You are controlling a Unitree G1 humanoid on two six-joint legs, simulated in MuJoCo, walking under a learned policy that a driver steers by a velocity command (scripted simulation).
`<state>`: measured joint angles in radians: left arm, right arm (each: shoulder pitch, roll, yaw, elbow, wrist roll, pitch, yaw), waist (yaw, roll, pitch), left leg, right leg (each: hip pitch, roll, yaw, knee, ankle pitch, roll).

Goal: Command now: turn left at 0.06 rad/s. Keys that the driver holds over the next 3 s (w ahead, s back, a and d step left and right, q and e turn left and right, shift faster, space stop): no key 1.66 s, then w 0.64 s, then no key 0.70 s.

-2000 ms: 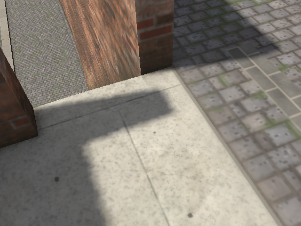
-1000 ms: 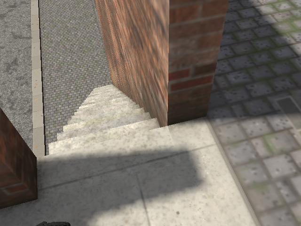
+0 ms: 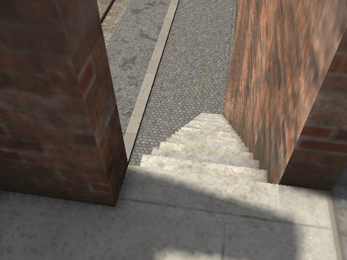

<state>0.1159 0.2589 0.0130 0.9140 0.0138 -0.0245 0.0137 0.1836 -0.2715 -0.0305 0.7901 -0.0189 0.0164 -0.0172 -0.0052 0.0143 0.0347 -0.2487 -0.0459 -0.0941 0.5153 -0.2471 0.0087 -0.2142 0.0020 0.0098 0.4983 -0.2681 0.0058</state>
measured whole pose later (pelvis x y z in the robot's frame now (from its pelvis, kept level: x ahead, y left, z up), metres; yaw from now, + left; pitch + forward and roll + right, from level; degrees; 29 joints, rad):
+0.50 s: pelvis +0.00 -0.01 +0.00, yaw +0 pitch -2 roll +0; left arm 0.15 0.27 -0.01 1.04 0.01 -0.02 0.02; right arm 0.18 -0.26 -0.02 0.95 -0.01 0.00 -0.03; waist 0.01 0.00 0.04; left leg -0.22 -0.03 -0.10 0.49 -0.25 -0.01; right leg -0.19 0.01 0.01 0.48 -0.27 -0.01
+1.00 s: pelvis +0.01 -0.02 +0.00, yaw +0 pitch -1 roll +0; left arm 0.20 0.25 -0.03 1.06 0.01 -0.02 0.02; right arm 0.19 -0.24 0.00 1.05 -0.01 0.00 -0.04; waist 0.00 0.00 0.04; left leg -0.21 -0.02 -0.10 0.48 -0.24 -0.02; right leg -0.19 0.03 0.01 0.48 -0.27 -0.02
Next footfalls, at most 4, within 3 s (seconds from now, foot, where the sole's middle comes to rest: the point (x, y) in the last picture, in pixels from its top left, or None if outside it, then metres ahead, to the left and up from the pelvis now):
1.98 left None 0.12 0.13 -0.77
2.44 right None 0.46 -0.10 -0.77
2.78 left None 0.45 0.13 -0.77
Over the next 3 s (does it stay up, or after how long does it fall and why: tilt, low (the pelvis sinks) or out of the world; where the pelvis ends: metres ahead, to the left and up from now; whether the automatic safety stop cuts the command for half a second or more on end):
stays up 0.41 0.00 0.00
